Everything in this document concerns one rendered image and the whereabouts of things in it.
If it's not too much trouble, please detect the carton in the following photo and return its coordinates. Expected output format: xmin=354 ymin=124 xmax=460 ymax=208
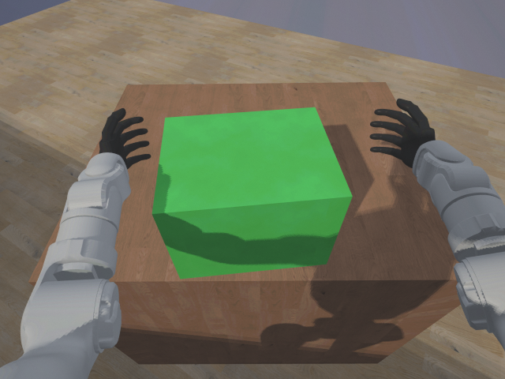
xmin=152 ymin=107 xmax=353 ymax=279

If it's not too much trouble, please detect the robot right upper arm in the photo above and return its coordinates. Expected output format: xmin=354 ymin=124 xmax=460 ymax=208
xmin=454 ymin=252 xmax=505 ymax=350

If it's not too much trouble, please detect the right robot forearm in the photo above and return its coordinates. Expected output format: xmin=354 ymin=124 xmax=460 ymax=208
xmin=412 ymin=140 xmax=505 ymax=263

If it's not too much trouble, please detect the pedestal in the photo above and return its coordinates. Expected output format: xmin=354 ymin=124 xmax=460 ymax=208
xmin=28 ymin=82 xmax=461 ymax=364

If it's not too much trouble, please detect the left robot hand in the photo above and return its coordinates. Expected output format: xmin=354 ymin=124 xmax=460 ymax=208
xmin=99 ymin=108 xmax=151 ymax=170

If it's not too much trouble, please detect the right robot hand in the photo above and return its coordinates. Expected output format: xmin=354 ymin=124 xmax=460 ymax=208
xmin=370 ymin=99 xmax=436 ymax=168

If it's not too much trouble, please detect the left robot forearm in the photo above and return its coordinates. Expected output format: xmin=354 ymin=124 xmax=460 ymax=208
xmin=21 ymin=152 xmax=131 ymax=350

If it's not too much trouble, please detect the robot left upper arm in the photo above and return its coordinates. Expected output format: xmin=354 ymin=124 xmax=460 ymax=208
xmin=0 ymin=279 xmax=122 ymax=379

